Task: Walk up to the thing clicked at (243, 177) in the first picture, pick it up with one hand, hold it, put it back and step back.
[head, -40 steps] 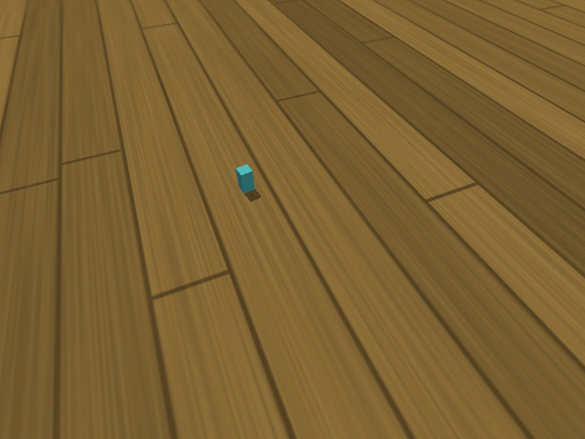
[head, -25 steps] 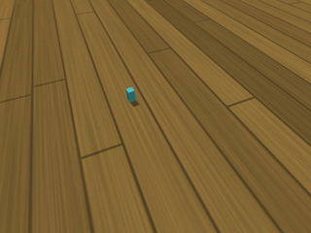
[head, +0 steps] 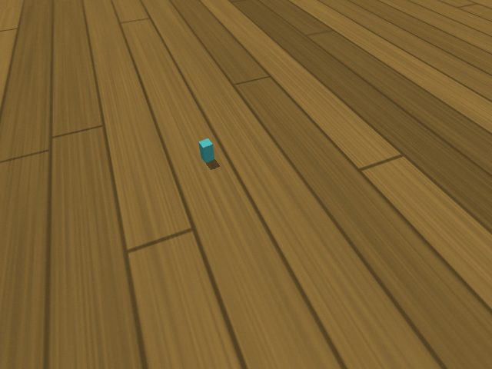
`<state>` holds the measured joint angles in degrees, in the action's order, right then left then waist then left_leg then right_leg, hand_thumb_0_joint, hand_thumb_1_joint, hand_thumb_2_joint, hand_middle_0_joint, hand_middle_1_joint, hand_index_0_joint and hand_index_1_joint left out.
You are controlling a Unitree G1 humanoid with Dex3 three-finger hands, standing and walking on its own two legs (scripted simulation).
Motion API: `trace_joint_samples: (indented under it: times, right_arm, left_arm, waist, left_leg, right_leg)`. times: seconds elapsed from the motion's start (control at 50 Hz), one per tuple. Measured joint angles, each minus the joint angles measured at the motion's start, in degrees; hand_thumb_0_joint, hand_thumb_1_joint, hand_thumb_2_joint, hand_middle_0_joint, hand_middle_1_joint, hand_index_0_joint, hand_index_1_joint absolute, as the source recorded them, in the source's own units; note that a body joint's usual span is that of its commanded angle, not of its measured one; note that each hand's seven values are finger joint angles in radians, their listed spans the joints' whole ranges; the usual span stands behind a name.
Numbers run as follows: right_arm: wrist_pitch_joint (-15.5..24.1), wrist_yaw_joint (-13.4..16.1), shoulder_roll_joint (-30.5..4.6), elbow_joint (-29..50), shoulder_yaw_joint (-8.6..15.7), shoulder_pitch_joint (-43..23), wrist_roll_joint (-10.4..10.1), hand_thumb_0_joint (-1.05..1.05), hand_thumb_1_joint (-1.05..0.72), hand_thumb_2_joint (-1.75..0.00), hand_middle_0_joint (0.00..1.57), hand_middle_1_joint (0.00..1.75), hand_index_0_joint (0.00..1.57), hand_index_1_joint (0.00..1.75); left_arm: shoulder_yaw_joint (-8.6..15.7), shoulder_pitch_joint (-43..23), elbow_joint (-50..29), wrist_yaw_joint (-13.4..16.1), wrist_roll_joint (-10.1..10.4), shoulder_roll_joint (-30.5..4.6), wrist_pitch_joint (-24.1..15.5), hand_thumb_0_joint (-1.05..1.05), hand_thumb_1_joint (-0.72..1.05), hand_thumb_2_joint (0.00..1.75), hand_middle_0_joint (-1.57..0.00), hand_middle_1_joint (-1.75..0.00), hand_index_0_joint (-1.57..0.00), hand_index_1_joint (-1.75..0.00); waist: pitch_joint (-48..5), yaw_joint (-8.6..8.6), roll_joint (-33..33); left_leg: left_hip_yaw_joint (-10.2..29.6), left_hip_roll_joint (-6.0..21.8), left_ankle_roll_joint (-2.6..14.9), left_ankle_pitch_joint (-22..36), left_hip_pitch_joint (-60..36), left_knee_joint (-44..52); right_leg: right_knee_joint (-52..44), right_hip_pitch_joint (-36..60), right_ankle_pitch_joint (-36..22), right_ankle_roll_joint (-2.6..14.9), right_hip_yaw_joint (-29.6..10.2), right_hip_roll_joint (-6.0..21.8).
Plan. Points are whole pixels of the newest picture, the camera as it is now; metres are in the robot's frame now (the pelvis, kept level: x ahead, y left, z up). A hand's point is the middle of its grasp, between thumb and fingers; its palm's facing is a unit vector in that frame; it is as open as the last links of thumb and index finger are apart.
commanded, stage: stand
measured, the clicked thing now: (206, 150) +1.37 +0.25 -0.72
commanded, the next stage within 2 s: walk up in 0.32 s
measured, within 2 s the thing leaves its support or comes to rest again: neither
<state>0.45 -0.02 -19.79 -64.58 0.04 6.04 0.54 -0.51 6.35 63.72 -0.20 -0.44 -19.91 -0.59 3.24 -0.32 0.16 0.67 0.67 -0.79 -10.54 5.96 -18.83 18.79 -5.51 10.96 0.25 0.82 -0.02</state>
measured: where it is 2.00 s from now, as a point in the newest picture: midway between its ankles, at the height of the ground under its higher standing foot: outside the picture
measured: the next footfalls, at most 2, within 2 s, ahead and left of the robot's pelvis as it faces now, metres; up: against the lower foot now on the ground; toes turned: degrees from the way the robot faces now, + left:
left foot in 0.82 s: +0.00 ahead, +0.14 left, +0.00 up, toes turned +25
right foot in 1.14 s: +0.11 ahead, -0.12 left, +0.00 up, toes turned +33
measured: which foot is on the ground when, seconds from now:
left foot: down 0.00-0.50, up 0.52-0.80, down 0.82-1.00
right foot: down 0.00-0.82, up 0.84-1.00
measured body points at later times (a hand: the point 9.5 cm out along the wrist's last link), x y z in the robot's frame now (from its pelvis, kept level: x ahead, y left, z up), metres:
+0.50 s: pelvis -0.01 -0.02 -0.01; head +0.03 -0.01 +0.43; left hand +0.08 +0.31 -0.12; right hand +0.08 -0.32 -0.14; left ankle +0.00 +0.13 -0.75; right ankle -0.01 -0.11 -0.75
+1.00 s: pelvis -0.01 +0.00 -0.03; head +0.01 +0.04 +0.41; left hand -0.08 +0.33 -0.16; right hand +0.22 -0.25 -0.11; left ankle -0.04 +0.13 -0.75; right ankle +0.04 -0.13 -0.70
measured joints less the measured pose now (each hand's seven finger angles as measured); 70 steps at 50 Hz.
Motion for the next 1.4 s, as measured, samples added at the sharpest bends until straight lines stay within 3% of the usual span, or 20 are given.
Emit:
trace_joint_samples:
  times: [0.32, 0.42, 0.5, 0.52, 0.58, 0.66, 0.76, 0.82, 0.84, 0.9, 0.94, 1.1, 1.14, 1.18, 1.22, 1.28, 1.4]
  right_arm:
    - [0.07, 0.07, -0.13, 0.11, -0.1, 0.28, 0.04, 0.01, -0.9, -0.9, 0.2, 0.3, 0.21, 0.3]
    - [-0.26, -0.15, -0.21, 5.77, 2.05, 3.9, 0.04, 0.01, -0.9, -0.9, 0.2, 0.3, 0.21, 0.3]
    - [-1.16, 0.06, -1.24, 9.13, 3.47, 6.38, 1.14, 0.01, -0.9, -0.9, 0.21, 0.3, 0.21, 0.3]
    - [-1.57, 0.25, -1.77, 9.52, 3.71, 6.49, 1.4, 0.01, -0.9, -0.9, 0.21, 0.3, 0.21, 0.3]
    - [-2.39, 0.75, -2.46, 11.36, 4.17, 6.91, 2.1, 0.01, -0.9, -0.9, 0.2, 0.3, 0.21, 0.3]
    - [-2.83, -0.8, -3.89, 15.42, 4.66, 7.32, 1.9, 0.01, -0.9, -0.9, 0.2, 0.3, 0.21, 0.29]
    - [-2.49, -1.72, -4.11, 18.07, 5.03, 7.61, 1.3, 0.01, -0.9, -0.9, 0.2, 0.3, 0.21, 0.29]
    - [-1.42, -1.48, -4.16, 19.35, 5.2, 8.72, 0.99, 0.01, -0.9, -0.9, 0.2, 0.3, 0.21, 0.3]
    - [-0.76, -1.1, -3.89, 19.76, 5.31, 8.86, 1.17, 0.01, -0.9, -0.9, 0.2, 0.3, 0.21, 0.3]
    - [0.33, -0.1, -3.41, 20.91, 4.46, 9.61, 1.03, 0.01, -0.9, -0.9, 0.2, 0.3, 0.21, 0.3]
    - [0.4, 0.69, -3.23, 21.31, 3.76, 10.1, 0.86, 0.01, -0.9, -0.9, 0.2, 0.3, 0.21, 0.3]
    - [0.13, 1.09, -4.25, 24.22, 2.97, 10.22, 1.46, 0.01, -0.9, -0.9, 0.21, 0.3, 0.21, 0.3]
    - [-0.58, 0.9, -4.54, 24.82, 2.91, 9.88, 1.29, 0.01, -0.9, -0.9, 0.21, 0.3, 0.21, 0.3]
    - [-1.67, 1.11, -4.87, 24.38, 3.25, 8.72, 0.93, 0.01, -0.9, -0.9, 0.21, 0.3, 0.21, 0.3]
    - [-2.55, 1.45, -4.47, 23.28, 3.41, 7.65, 1.0, 0.01, -0.9, -0.9, 0.21, 0.3, 0.21, 0.3]
    - [-2.35, 0.36, -5.29, 22.63, 3.87, 7.31, 0.74, 0.01, -0.9, -0.9, 0.2, 0.3, 0.21, 0.3]
    - [-1.76, -1.54, -5.39, 20.74, 4.21, 7.42, 0.63, 0.01, -0.9, -0.9, 0.2, 0.3, 0.21, 0.3]
  left_arm:
    - [-0.03, 0.17, -0.07, -0.02, 0.0, -0.03, 0.05, 0.0, 0.9, 0.89, -0.2, -0.3, -0.2, -0.3]
    - [3.04, -3.02, -5.65, -1.06, 0.1, -1.32, 2.06, 0.0, 0.9, 0.89, -0.2, -0.3, -0.2, -0.3]
    - [4.52, -4.07, -10.73, -1.5, -0.35, -2.15, 2.4, 0.0, 0.9, 0.89, -0.2, -0.3, -0.2, -0.3]
    - [4.55, -3.63, -11.84, -1.52, -0.54, -2.06, 2.18, 0.0, 0.9, 0.89, -0.2, -0.3, -0.2, -0.3]
    - [4.33, -2.38, -14.29, -1.62, -1.13, -2.01, 2.26, 0.0, 0.9, 0.89, -0.2, -0.3, -0.2, -0.3]
    - [3.68, -0.26, -16.75, -1.63, -1.74, -1.38, 2.22, 0.0, 0.9, 0.89, -0.2, -0.3, -0.2, -0.3]
    - [3.7, 2.27, -19.54, -2.32, -1.99, -2.36, 2.31, 0.0, 0.9, 0.89, -0.2, -0.3, -0.2, -0.3]
    - [4.08, 4.04, -20.45, -2.81, -1.79, -3.7, 3.16, 0.0, 0.9, 0.89, -0.2, -0.3, -0.21, -0.3]
    - [4.48, 4.32, -20.38, -2.78, -1.54, -4.32, 3.56, 0.0, 0.9, 0.89, -0.2, -0.3, -0.21, -0.3]
    - [5.0, 4.26, -19.25, -2.32, -1.12, -5.04, 5.06, 0.01, 0.9, 0.89, -0.2, -0.3, -0.2, -0.3]
    - [4.98, 4.66, -18.91, -2.15, -0.66, -5.2, 4.93, 0.01, 0.9, 0.89, -0.2, -0.3, -0.2, -0.3]
    - [5.33, 6.65, -19.25, -1.54, -0.17, -4.75, 3.42, 0.01, 0.9, 0.9, -0.2, -0.3, -0.2, -0.3]
    - [5.39, 7.16, -19.54, -1.08, -0.19, -4.72, 2.41, 0.01, 0.9, 0.9, -0.2, -0.3, -0.2, -0.3]
    - [5.22, 7.51, -19.78, -0.62, -0.93, -3.96, 1.32, 0.0, 0.9, 0.9, -0.2, -0.3, -0.2, -0.3]
    - [4.55, 7.9, -19.56, -0.71, -1.2, -3.66, 1.0, 0.0, 0.9, 0.89, -0.2, -0.3, -0.2, -0.3]
    - [3.74, 8.25, -18.82, -0.48, -1.33, -2.37, 0.52, 0.0, 0.9, 0.89, -0.2, -0.3, -0.2, -0.3]
    - [3.88, 10.26, -20.45, -0.78, -2.01, -4.19, -0.66, 0.0, 0.9, 0.89, -0.2, -0.3, -0.21, -0.3]
  waist:
    - [-0.03, 0.06, 0.03]
    - [2.34, -0.36, -1.29]
    - [3.22, -0.44, -0.94]
    - [3.23, -0.42, -0.42]
    - [3.73, -0.63, -1.0]
    - [5.07, -0.51, -0.85]
    - [5.59, 0.51, -2.21]
    - [4.3, 1.33, -3.98]
    - [4.35, 1.5, -5.39]
    - [4.64, 0.7, -6.05]
    - [4.48, 0.64, -5.79]
    - [3.77, 0.38, -0.98]
    - [3.33, 0.62, 0.2]
    - [3.55, 1.02, 2.18]
    - [3.49, 1.76, 1.64]
    - [3.54, 2.24, 2.44]
    - [3.64, 2.82, 1.15]
  left_leg:
    - [-0.05, 0.02, 0.01, -0.04, -0.21, 0.2]
    - [3.99, -2.12, 0.21, -1.15, 4.98, -5.45]
    - [7.98, -3.3, -0.28, -2.24, 9.47, -10.22]
    - [8.03, -3.25, 0.5, -3.21, 11.05, -12.93]
    - [2.83, -3.16, 1.39, -11.84, 16.88, -27.01]
    - [-0.16, -0.66, 0.75, -11.32, 20.07, -36.15]
    - [-1.95, 1.92, 0.78, -11.87, 17.52, -28.96]
    - [-3.51, 0.81, 1.41, -8.39, 13.14, -20.55]
    - [-3.75, -0.51, 1.37, -8.05, 13.16, -20.82]
    - [-1.47, -2.07, 1.71, -8.85, 14.56, -23.42]
    - [0.06, -2.52, 1.69, -8.08, 14.35, -22.39]
    - [6.97, -2.85, 0.32, -7.48, 17.59, -24.25]
    - [8.72, -3.08, -0.49, -8.05, 19.2, -26.34]
    - [10.59, -3.56, 0.5, -11.6, 21.07, -30.9]
    - [8.73, -5.66, 0.72, -18.12, 23.56, -40.52]
    - [5.43, -5.05, 0.44, -16.03, 25.0, -47.98]
    - [1.52, -1.28, 0.29, -16.18, 19.35, -33.72]
  right_leg:
    - [-0.29, 0.23, -0.02, -0.02, -0.05, -0.02]
    - [8.11, -4.52, 4.36, 0.63, 3.53, 1.85]
    - [12.3, -7.46, 6.29, 2.06, 3.76, 0.54]
    - [12.67, -7.75, 6.64, 2.16, 4.59, 0.48]
    - [13.51, -7.66, 7.49, 2.42, 7.01, 2.41]
    - [13.33, -6.23, 7.78, 2.0, 9.94, 3.97]
    - [17.12, -6.0, 10.59, 1.13, 13.56, 6.39]
    - [23.88, -8.32, 14.65, 0.19, 14.53, 9.21]
    - [28.36, -10.18, 16.35, 0.34, 12.72, 10.28]
    - [40.95, -15.65, 21.38, -0.01, 4.19, 5.98]
    - [43.95, -17.99, 20.5, 0.15, 1.73, 4.46]
    - [33.24, -17.4, 18.66, 0.92, -0.58, 2.28]
    - [25.61, -14.38, 14.33, 1.53, -0.36, 1.3]
    - [25.25, -13.97, 11.88, -0.02, 1.29, 0.84]
    - [25.68, -13.66, 12.19, -0.12, 1.69, 2.62]
    - [22.13, -11.38, 10.55, -0.2, 3.06, 4.62]
    - [20.43, -10.14, 9.94, -0.96, 6.06, 7.9]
